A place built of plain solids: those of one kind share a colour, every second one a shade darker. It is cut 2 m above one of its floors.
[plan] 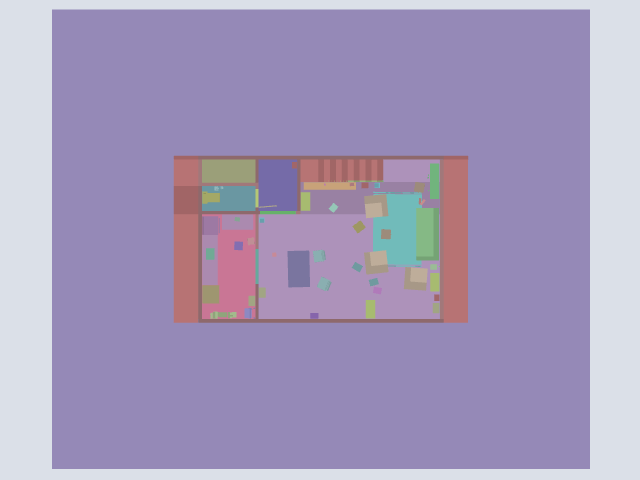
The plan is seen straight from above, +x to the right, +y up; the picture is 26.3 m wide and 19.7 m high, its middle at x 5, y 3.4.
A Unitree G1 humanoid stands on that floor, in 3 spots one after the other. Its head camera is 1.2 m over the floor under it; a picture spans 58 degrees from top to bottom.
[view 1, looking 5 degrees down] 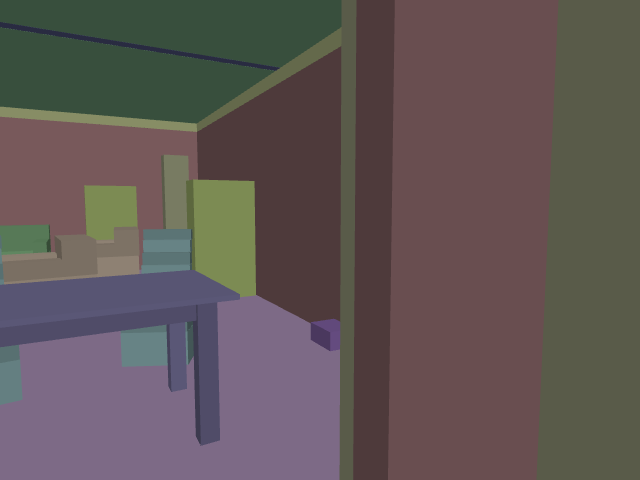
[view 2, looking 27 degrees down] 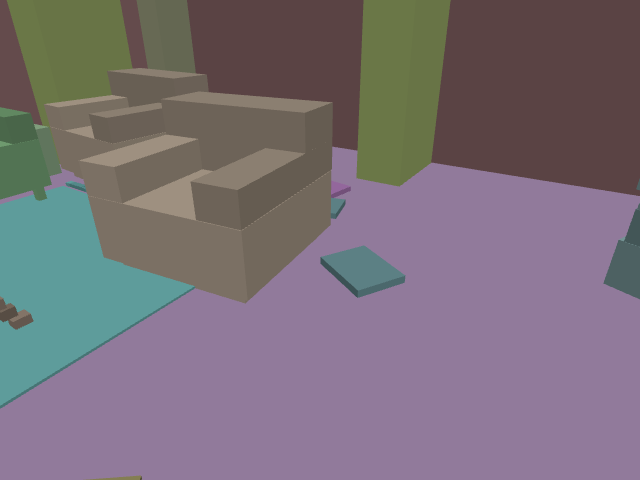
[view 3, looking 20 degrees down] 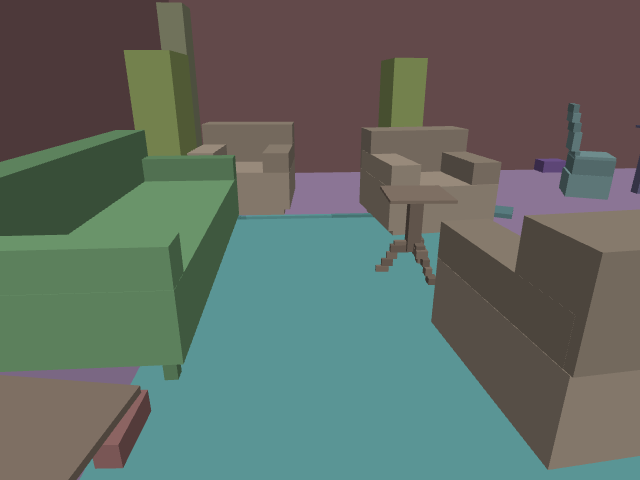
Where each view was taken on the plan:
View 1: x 1.68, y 2.12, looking -29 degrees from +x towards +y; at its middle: wall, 4.07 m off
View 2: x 5.67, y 4.08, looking -58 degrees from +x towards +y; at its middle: floor_living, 2.64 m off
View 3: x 8.50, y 6.24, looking -94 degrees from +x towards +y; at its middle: rug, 3.47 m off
